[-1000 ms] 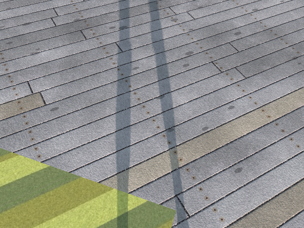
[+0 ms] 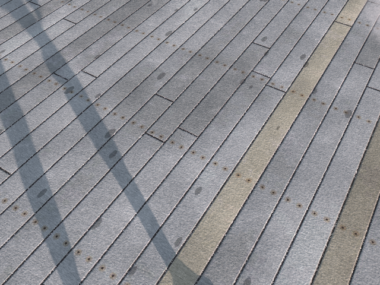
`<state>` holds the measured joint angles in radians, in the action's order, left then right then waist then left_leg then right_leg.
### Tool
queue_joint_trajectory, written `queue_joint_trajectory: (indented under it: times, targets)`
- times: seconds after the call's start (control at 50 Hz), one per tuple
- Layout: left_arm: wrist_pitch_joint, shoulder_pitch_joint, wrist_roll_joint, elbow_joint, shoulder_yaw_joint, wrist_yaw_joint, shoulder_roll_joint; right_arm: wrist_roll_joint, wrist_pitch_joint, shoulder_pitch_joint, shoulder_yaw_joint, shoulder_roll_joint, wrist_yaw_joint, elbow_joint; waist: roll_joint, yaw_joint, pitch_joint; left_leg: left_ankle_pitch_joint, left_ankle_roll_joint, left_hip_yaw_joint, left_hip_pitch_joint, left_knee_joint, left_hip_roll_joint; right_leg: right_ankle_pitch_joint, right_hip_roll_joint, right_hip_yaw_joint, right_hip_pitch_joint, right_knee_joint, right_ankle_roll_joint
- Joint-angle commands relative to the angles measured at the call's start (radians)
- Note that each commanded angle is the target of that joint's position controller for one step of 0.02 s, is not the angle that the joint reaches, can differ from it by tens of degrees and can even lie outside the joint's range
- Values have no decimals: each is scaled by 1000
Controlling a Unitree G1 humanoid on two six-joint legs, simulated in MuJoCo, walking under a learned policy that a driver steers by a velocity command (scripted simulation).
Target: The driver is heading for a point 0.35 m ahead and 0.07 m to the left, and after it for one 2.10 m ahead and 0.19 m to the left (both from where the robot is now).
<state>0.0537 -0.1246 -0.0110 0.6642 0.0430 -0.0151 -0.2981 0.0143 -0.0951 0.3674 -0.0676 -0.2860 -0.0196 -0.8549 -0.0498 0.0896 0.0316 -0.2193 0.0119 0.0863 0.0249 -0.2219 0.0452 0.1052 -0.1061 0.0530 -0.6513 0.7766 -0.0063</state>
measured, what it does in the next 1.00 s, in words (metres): walks ahead: right foot, then left foot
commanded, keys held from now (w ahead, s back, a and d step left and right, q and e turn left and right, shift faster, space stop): w+q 0.62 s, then w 0.02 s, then w+e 0.36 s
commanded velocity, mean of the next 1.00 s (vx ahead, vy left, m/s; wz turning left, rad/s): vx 0.50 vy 0.00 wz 0.19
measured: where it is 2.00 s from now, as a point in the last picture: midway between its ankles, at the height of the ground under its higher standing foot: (159, 136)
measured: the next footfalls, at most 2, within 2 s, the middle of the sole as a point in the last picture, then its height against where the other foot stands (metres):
right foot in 0.14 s outside the picture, level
left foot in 0.70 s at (142, 280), level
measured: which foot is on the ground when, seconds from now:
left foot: down 0.00-0.14, up 0.16-0.68, down 0.70-1.00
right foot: up 0.00-0.12, down 0.14-0.70, up 0.72-1.00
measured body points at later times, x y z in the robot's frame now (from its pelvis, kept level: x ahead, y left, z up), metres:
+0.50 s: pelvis +0.27 -0.05 +0.00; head +0.29 -0.04 +0.45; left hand +0.25 +0.24 -0.12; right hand +0.49 -0.28 -0.10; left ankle +0.39 +0.14 -0.68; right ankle +0.23 -0.15 -0.74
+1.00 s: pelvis +0.53 +0.07 +0.00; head +0.55 +0.08 +0.45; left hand +0.59 +0.37 -0.11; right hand +0.66 -0.18 -0.12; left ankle +0.47 +0.13 -0.74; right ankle +0.70 -0.08 -0.67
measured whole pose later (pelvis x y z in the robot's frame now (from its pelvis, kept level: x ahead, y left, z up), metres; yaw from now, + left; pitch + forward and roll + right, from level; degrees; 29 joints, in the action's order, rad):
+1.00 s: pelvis +0.53 +0.07 +0.00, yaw +14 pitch +0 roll +2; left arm 0.05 -0.19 -0.03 0.81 0.06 0.00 -0.30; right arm -0.02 -0.09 0.29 -0.06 -0.25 -0.01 -0.83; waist -0.05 0.04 0.04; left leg -0.21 0.06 0.15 0.04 -0.24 0.06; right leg 0.06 -0.13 0.09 -0.68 0.91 0.01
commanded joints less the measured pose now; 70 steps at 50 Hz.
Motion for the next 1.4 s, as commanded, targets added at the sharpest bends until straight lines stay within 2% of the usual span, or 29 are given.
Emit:
queue_joint_trajectory:
  times: [0.02,0.1,0.14,0.16,0.18,0.2,0.22,0.26,0.32,0.46,0.56,0.64,0.68,0.7,0.72,0.74,0.76,0.8,0.84,1.0,1.12,1.18,1.22,1.24,1.26,1.28,1.3,1.34,1.4]
  targets:
    - [26,98,-3,-90,-3,-16,-36,17,-9,-46,-34,-177,4,61,94,-18,46,251,182,-144,85,104,-266,-109,16,-40,74,-136,-3]
    - [34,88,-6,-108,19,-24,-87,24,20,-9,-39,-212,10,32,117,-70,20,371,145,-183,-9,-3,-308,-26,60,-40,181,-244,-37]
    - [33,-138,2,-46,61,-10,-156,15,27,-14,-24,-185,14,34,105,-195,-132,535,90,-122,76,-294,-226,-37,92,-70,541,-283,-81]
    - [25,-318,18,-22,84,6,-238,-15,23,-12,6,-112,15,66,-13,-260,-294,238,44,-78,277,-619,-158,-39,-115,139,837,-250,-141]
    - [18,-322,33,-22,85,5,-285,2,10,120,34,-5,14,79,-258,-178,-422,-359,-3,-119,586,-930,-11,221,-326,586,1041,-394,-268]
    - [21,-302,26,-28,62,2,-185,29,4,65,6,-123,13,62,-142,-213,-348,-350,1,-221,678,-1049,-52,334,-303,620,963,-465,-248]
    - [26,-246,14,-22,47,1,-141,42,4,-7,-8,-156,12,88,-112,-198,-207,-260,9,-202,734,-1061,-94,304,-276,460,856,-479,-216]
    - [36,-144,19,-12,33,-6,-88,15,14,-65,-11,-130,20,96,-41,-139,-92,-120,4,-185,676,-985,-158,119,-194,262,653,-535,-188]
    - [68,-98,24,10,32,-7,-47,21,53,-31,-11,-84,18,80,-40,-93,-44,-44,-7,-198,570,-944,-183,-81,-152,85,523,-606,-180]
    - [63,-110,28,67,58,22,-119,8,64,-182,-1,-48,-4,141,25,-107,27,241,-23,-173,650,-633,-171,-140,-147,-137,572,-671,-171]
    - [33,-197,4,113,76,27,-158,9,57,-356,12,-39,-35,221,34,-175,89,226,16,-76,677,-448,-154,-200,-178,-224,693,-634,-153]
    - [4,-190,-16,123,87,32,-202,7,65,-328,-8,-75,-46,255,-23,-116,13,51,84,9,536,-415,-64,-677,-192,-268,778,-444,-119]
    - [-5,-182,-20,137,75,33,-196,7,69,-84,-52,-139,-31,194,-15,35,-125,77,147,21,171,-324,20,-776,-152,-295,683,-138,-86]
    - [2,-193,0,126,53,34,-150,7,77,78,-80,-213,-9,151,79,101,-216,126,191,-162,-145,-320,-97,-446,-112,-293,434,144,-49]
    - [24,-310,6,92,5,18,-9,6,68,43,-87,-311,-1,156,330,-26,-339,-46,399,-752,-438,-200,-404,431,97,-216,21,544,16]
    - [53,-220,-33,108,29,8,-121,-3,56,48,-57,-212,-3,182,155,51,-407,-110,389,-847,-419,-81,-452,486,95,25,-50,635,-2]
    - [61,-106,-71,73,42,3,-155,-15,43,8,-43,-170,-6,167,133,58,-252,-40,328,-649,-300,-75,-417,425,57,32,-111,632,-24]
    - [53,-83,-30,80,41,17,-127,-12,24,-110,-22,-93,-8,152,77,-27,-95,97,248,-406,-47,-38,-329,270,-32,28,-49,457,-29]
    - [24,-171,-23,115,44,15,-110,-28,5,-153,-19,-77,-8,148,122,-82,-73,195,240,-302,85,21,-305,196,-53,49,76,414,-10]
    - [6,-36,-12,85,24,4,-39,-29,-19,-145,-28,-109,18,89,90,-55,24,322,158,19,91,111,-230,-184,-20,10,11,16,21]
    - [8,113,-11,1,12,-35,-25,-8,20,-55,-42,-147,30,35,79,-4,70,436,146,70,-132,51,-316,-125,10,-66,-78,-156,-30]
    - [-1,66,-12,-19,30,-50,-59,1,46,-87,-52,-185,43,41,132,-64,3,846,111,107,-187,-110,-328,16,85,-141,45,-161,-84]
    - [-9,-141,-15,21,72,-42,-131,4,62,-118,-53,-198,53,53,137,-189,-115,996,75,135,-124,-410,-292,51,165,-172,325,-193,-141]
    - [-17,-304,-15,57,104,-24,-195,-1,57,-122,-44,-184,58,64,74,-272,-200,773,33,139,76,-683,-251,19,130,-62,619,-246,-189]
    - [-21,-290,-23,37,129,-8,-307,-32,28,-41,0,-41,42,121,-234,-172,-291,-126,-57,107,572,-1131,-24,92,-157,506,1011,-314,-403]
    - [-6,-300,-10,14,102,-14,-249,-6,-21,-64,3,-88,20,126,-114,-202,-450,-359,-35,-179,715,-1250,16,246,-247,820,1102,-475,-466]
    - [4,-278,0,17,83,-15,-178,37,-44,-184,-11,-143,6,155,-47,-228,-315,-290,-3,-204,788,-1237,-46,240,-208,655,1016,-491,-391]
    - [17,-153,-8,6,61,-16,-108,1,-51,-214,-11,-131,17,156,82,-137,-121,-160,9,-186,719,-1008,-138,58,-121,416,714,-507,-308]
    - [20,-90,4,-24,59,-4,-111,-26,-19,-162,-19,-127,20,150,32,-72,-72,-100,-37,-172,575,-877,-158,-151,-64,311,496,-552,-310]
Velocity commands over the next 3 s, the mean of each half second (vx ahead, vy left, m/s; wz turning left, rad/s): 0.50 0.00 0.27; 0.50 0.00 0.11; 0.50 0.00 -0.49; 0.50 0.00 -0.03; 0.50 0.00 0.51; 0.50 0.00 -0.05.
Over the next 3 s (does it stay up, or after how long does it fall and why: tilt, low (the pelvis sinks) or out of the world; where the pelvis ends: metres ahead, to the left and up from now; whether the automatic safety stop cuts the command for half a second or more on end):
stays up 1.60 0.22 0.00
